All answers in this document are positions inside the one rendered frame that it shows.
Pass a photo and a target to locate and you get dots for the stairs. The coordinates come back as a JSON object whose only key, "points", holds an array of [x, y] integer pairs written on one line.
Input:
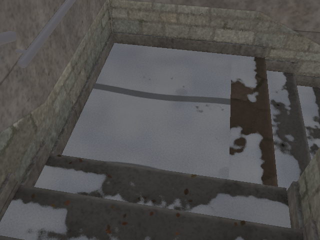
{"points": [[85, 199], [295, 119]]}

